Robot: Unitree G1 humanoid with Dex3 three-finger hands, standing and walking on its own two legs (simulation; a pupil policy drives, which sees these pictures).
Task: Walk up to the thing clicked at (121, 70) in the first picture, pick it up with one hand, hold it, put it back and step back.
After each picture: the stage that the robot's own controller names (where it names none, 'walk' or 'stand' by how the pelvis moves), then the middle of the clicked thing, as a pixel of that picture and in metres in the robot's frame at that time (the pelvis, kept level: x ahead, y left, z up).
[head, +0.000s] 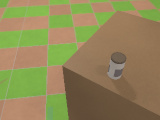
stand; (116, 66) +0.53 -0.14 -0.05
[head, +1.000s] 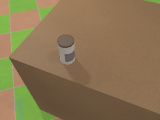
sink last; (66, 50) +0.53 +0.11 -0.01
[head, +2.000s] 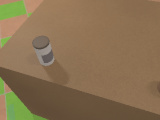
rise first; (44, 51) +0.52 +0.19 -0.01
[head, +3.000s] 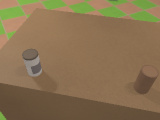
stand; (32, 63) +0.53 +0.24 -0.03
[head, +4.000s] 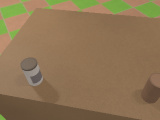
stand; (32, 72) +0.47 +0.24 -0.04
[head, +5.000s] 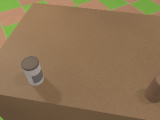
stand; (33, 71) +0.46 +0.22 -0.04
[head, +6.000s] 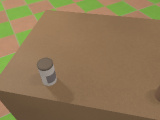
stand; (47, 72) +0.48 +0.19 -0.05
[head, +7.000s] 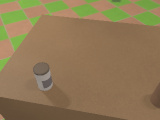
stand; (43, 76) +0.47 +0.19 -0.04
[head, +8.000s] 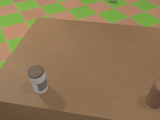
stand; (38, 79) +0.46 +0.21 -0.05
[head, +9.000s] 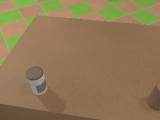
stand; (37, 81) +0.44 +0.21 -0.05
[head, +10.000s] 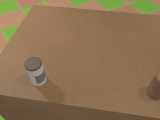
rise first; (36, 71) +0.46 +0.22 -0.04
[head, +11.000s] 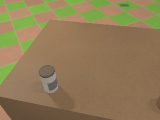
rise first; (49, 79) +0.46 +0.20 -0.04
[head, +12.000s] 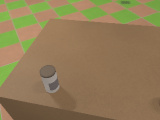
go down; (50, 79) +0.46 +0.19 -0.04
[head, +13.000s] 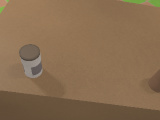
go down; (31, 61) +0.46 +0.17 +0.00
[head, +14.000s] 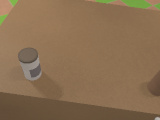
approach; (30, 64) +0.47 +0.18 +0.00
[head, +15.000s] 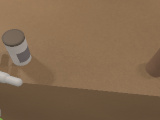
close in; (18, 48) +0.49 +0.20 +0.04
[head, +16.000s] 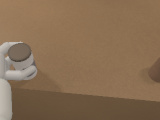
lift; (23, 62) +0.44 +0.18 +0.03
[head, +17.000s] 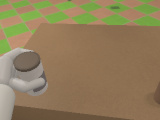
lift; (32, 74) +0.32 +0.16 +0.18
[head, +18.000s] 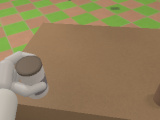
hold; (33, 78) +0.32 +0.16 +0.16
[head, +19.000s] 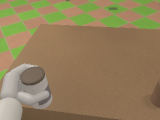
hold; (37, 88) +0.31 +0.15 +0.12
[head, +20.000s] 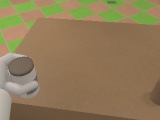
crouch; (25, 78) +0.34 +0.19 +0.12
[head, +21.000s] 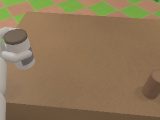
lower; (20, 50) +0.44 +0.19 +0.14
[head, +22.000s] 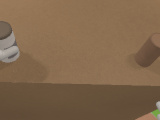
lower; (4, 43) +0.50 +0.18 +0.05
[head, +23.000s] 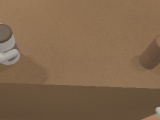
lower; (4, 45) +0.48 +0.19 +0.05
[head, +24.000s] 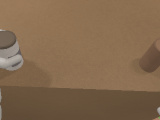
lower; (8, 51) +0.47 +0.19 +0.04
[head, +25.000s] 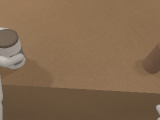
lower; (10, 50) +0.47 +0.18 +0.04
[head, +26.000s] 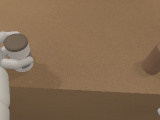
open; (19, 53) +0.47 +0.16 +0.04
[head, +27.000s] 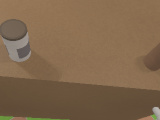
rise; (17, 42) +0.47 +0.16 +0.05
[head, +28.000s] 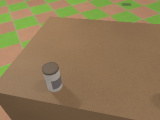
sink last; (52, 77) +0.45 +0.17 +0.00
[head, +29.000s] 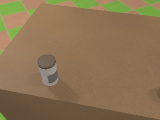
stand; (48, 70) +0.45 +0.16 +0.01
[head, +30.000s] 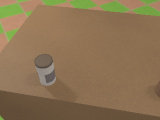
stand; (45, 70) +0.45 +0.16 +0.01
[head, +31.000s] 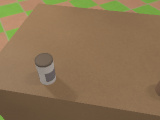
stand; (46, 69) +0.45 +0.16 +0.02
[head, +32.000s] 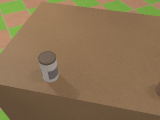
stand; (49, 67) +0.46 +0.16 +0.01
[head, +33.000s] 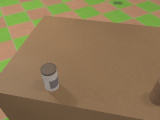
walk; (50, 77) +0.47 +0.17 -0.04
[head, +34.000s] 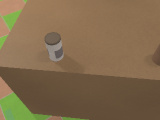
walk; (54, 47) +0.55 +0.15 -0.03
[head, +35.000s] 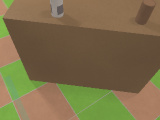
walk; (56, 4) +0.83 +0.16 -0.02
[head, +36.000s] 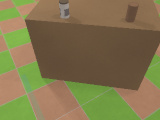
stand; (64, 9) +1.07 +0.18 -0.03
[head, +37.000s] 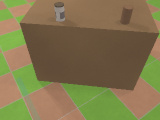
stand; (59, 12) +1.05 +0.18 -0.05
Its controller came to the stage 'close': yes
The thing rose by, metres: 0.19
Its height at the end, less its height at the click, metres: +0.00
